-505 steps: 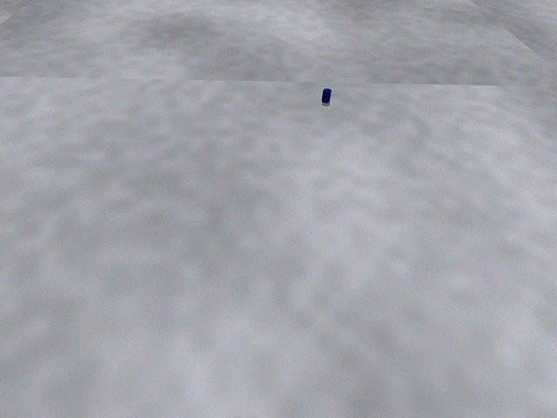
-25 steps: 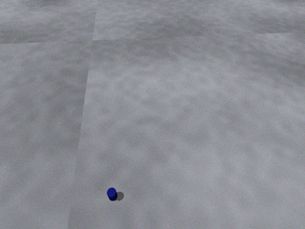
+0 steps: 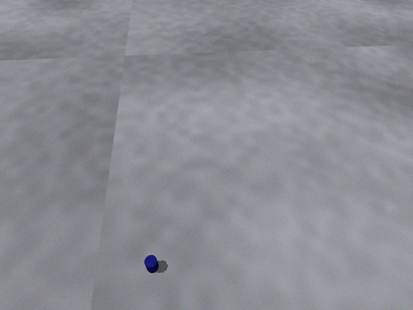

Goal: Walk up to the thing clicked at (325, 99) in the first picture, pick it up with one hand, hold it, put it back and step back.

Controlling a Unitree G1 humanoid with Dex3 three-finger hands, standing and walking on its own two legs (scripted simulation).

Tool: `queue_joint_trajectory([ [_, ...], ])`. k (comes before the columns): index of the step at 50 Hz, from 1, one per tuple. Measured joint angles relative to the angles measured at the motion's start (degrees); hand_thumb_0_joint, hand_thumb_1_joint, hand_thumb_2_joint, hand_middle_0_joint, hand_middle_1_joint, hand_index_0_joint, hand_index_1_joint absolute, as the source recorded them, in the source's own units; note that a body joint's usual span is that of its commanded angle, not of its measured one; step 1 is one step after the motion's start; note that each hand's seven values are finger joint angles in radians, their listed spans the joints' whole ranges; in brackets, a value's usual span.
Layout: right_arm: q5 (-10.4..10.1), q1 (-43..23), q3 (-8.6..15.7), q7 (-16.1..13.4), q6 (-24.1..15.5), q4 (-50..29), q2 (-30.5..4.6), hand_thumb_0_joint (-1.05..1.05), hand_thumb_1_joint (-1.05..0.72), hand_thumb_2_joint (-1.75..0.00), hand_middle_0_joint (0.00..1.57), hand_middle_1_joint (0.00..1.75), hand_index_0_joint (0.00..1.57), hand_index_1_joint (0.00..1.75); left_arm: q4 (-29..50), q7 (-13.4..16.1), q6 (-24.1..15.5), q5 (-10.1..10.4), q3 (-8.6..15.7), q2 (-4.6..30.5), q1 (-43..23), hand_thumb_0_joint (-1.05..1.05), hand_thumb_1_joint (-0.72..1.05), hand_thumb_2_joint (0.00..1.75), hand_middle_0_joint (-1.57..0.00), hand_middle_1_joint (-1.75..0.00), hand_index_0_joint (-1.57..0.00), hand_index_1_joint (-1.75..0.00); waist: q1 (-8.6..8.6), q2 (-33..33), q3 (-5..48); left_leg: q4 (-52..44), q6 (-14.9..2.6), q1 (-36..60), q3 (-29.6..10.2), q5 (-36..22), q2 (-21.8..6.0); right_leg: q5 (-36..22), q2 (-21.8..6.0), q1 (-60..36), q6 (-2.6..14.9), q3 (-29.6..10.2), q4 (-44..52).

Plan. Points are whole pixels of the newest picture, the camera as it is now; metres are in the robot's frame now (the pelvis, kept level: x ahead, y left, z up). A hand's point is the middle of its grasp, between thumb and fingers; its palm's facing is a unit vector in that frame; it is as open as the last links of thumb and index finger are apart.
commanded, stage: stand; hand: left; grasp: from above
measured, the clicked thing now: (151, 264) +0.43 +0.24 -0.74
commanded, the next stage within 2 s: rise first in 0.44 s
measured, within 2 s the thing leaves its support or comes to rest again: neither
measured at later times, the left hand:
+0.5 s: hand out of the picture +0.07 +0.26 -0.16, palm faces -0.02 -0.94 -0.35, open 7.4 cm
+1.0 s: hand out of the picture +0.14 +0.26 -0.19, palm faces -0.08 -0.91 -0.40, open 12.8 cm
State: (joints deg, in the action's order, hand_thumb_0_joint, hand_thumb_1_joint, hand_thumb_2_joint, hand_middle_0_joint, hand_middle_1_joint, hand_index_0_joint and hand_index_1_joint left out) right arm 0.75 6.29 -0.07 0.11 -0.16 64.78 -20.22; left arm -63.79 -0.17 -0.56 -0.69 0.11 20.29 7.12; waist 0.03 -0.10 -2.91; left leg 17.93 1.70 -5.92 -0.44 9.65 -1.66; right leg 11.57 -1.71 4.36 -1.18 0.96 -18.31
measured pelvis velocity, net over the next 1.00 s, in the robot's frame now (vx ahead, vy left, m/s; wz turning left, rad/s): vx -0.01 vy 0.01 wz -0.02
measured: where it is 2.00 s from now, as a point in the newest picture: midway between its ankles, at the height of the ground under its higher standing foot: outside the picture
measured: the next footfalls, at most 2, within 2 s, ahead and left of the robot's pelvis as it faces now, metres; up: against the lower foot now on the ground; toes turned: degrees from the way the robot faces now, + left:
none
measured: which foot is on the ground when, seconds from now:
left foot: down 0.00-1.00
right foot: down 0.00-1.00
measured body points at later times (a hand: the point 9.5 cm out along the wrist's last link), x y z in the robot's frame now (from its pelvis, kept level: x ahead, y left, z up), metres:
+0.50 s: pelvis +0.00 +0.00 +0.00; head +0.00 +0.00 +0.45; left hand +0.07 +0.30 -0.13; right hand +0.07 -0.30 -0.13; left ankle +0.00 +0.14 -0.75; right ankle -0.02 -0.13 -0.75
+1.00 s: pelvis -0.01 +0.01 -0.04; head +0.05 +0.02 +0.41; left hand +0.14 +0.31 -0.16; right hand +0.10 -0.25 -0.15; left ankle +0.00 +0.14 -0.75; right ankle -0.02 -0.13 -0.75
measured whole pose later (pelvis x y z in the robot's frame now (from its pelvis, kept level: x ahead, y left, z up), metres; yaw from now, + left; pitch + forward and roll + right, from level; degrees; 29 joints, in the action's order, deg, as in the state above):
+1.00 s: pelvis -0.01 +0.01 -0.04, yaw -1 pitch +10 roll -1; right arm -1.0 14.3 1.7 -0.9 -3.7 39.3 -13.8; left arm -49.9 0.9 7.6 -9.4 7.8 17.6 2.3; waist -1.8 0.1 2.7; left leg 44.7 0.7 -33.6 0.0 20.7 -1.9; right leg 21.3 -1.6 31.4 -2.0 -0.4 -43.2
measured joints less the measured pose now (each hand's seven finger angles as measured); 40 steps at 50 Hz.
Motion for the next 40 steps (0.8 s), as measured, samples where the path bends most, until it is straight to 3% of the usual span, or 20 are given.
queue_joint_trajectory([
  [28,0.05,0.40,0.19,0.11,0.04,-0.12,0.08,0.00,-0.90,-0.90,0.21,0.30,0.21,0.30,0.19,0.00,0.00,-0.07,-0.13,0.03,0.40,0.01,0.90,0.90,-0.20,-0.30,-0.20,-0.30,-0.04,-0.15,0.02,0.13,-0.08,-0.22,0.02,-0.30,0.02,-0.39,-0.02,0.15,-0.06,-0.04,0.03],
  [32,-2.77,3.56,-0.17,-1.66,-1.46,-9.37,0.76,0.01,-0.92,-0.90,0.20,0.30,0.20,0.30,3.69,0.92,-1.31,1.19,2.52,-1.60,-2.03,0.01,0.83,0.92,-0.19,-0.37,-0.18,-0.37,-0.33,0.20,-0.37,5.15,-0.38,-6.07,-0.55,1.25,0.18,1.12,-0.16,5.58,-0.07,0.37,-4.57],
  [35,-2.96,3.88,0.19,-2.27,-1.94,-13.58,2.69,0.01,-0.92,-0.90,0.20,0.30,0.20,0.30,2.84,0.21,-1.15,-0.50,4.70,-1.65,-6.93,0.01,0.71,0.92,-0.19,-0.49,-0.18,-0.48,-0.58,-0.15,-0.66,9.06,-0.32,-10.87,-0.49,2.40,0.03,2.23,-0.03,10.46,-0.03,0.14,-8.48],
  [40,-1.84,5.36,1.34,-1.73,-2.35,-18.45,5.92,0.01,-0.92,-0.90,0.20,0.30,0.21,0.30,4.61,-1.09,-0.11,-5.46,8.23,-0.60,-9.98,0.01,0.42,0.91,-0.15,-0.74,-0.16,-0.71,-1.35,-1.11,1.79,16.18,-0.30,-18.62,0.19,5.42,-0.32,4.93,0.27,18.57,-0.01,-0.81,-15.61],
])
